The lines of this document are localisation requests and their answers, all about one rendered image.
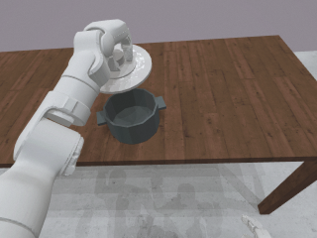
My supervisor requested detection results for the robot left upper arm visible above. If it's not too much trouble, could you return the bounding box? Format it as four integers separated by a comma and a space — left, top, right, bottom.
0, 117, 84, 238

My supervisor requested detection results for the robot left forearm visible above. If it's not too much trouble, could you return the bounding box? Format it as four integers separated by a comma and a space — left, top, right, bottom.
13, 25, 115, 162

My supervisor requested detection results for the knob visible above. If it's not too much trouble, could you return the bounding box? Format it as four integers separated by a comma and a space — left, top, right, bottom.
113, 49, 125, 66

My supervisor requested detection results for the pot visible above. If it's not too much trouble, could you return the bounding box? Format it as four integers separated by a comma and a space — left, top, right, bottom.
96, 87, 166, 145

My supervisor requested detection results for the table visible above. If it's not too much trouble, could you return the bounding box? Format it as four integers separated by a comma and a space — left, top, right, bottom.
0, 35, 317, 215

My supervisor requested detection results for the robot right hand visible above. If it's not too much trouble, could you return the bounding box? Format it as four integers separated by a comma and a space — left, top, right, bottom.
241, 214, 271, 238

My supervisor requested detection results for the lid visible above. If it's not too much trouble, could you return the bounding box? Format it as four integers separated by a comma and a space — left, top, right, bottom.
100, 44, 153, 94

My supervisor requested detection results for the robot left hand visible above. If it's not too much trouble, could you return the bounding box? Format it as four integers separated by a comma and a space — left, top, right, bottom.
83, 19, 133, 71

